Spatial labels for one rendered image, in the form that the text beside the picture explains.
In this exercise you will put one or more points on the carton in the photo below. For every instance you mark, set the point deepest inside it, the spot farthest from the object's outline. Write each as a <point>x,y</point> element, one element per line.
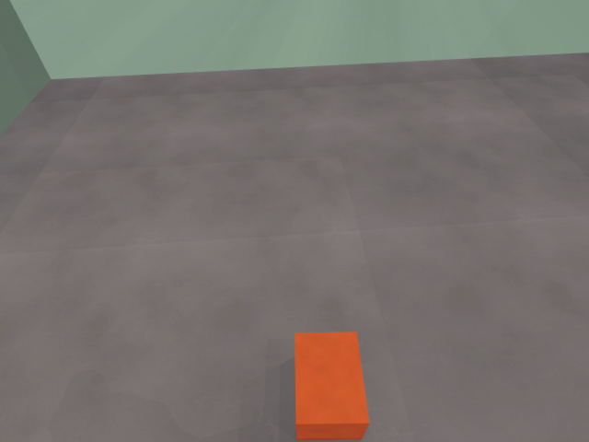
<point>330,402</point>

